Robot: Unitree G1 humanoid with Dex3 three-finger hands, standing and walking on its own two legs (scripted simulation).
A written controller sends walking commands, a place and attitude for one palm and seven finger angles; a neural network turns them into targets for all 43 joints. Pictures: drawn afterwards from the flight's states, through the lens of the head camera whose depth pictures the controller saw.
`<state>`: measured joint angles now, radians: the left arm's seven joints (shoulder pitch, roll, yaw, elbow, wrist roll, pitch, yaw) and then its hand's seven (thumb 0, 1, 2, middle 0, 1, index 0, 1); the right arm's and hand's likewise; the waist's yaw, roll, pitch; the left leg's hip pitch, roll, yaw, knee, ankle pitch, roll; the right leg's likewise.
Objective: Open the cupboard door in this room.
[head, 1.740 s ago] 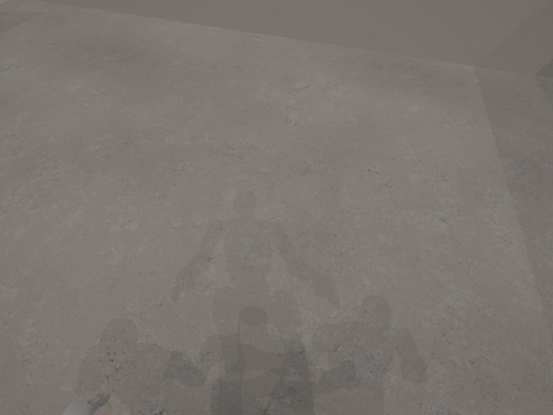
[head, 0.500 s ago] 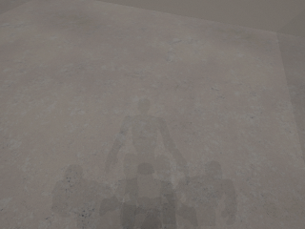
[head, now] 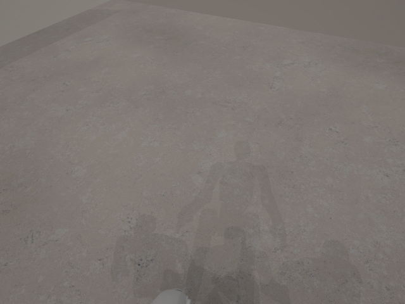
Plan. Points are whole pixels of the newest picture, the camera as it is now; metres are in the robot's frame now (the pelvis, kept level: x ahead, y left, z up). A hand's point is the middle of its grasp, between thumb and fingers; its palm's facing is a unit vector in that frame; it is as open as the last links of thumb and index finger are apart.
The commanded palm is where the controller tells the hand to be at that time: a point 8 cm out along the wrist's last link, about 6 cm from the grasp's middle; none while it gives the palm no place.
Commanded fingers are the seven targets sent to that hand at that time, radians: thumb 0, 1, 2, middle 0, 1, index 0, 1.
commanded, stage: turn or walk to find it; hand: left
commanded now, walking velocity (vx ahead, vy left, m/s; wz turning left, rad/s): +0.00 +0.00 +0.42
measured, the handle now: out of the picture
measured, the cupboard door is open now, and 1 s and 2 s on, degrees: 0 0 0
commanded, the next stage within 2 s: none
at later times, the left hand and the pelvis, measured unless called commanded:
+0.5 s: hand out of the picture -0.08 +0.26 -0.18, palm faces +0.29 -0.93 -0.23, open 7.4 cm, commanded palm none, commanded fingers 0.00 0.90 0.90 -0.20 -0.30 -0.20 -0.30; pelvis -0.05 +0.04 +0.00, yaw +13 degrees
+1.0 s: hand out of the picture -0.09 +0.19 -0.14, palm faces +0.44 -0.86 -0.27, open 7.4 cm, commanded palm none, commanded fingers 0.00 0.90 0.90 -0.20 -0.30 -0.20 -0.30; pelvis -0.08 -0.02 +0.00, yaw +26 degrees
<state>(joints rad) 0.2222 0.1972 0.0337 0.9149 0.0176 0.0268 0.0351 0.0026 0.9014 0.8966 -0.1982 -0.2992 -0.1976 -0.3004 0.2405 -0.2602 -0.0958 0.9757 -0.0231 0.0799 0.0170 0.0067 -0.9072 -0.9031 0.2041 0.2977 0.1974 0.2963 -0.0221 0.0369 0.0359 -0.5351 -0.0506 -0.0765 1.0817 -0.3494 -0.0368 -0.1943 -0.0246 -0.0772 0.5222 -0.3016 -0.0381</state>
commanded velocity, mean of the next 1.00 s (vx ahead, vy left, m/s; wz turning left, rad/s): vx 0.00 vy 0.00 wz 0.42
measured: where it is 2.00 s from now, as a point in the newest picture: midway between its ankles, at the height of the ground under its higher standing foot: outside the picture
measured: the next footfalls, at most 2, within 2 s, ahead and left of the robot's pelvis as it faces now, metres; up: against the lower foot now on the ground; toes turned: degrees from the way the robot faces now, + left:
left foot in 0.32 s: -0.03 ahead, +0.15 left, +0.00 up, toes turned +14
right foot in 0.80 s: +0.01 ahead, -0.08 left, +0.00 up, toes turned +17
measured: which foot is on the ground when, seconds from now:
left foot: up 0.00-0.30, down 0.32-0.80, up 0.82-1.00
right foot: down 0.00-0.32, up 0.34-0.78, down 0.80-1.00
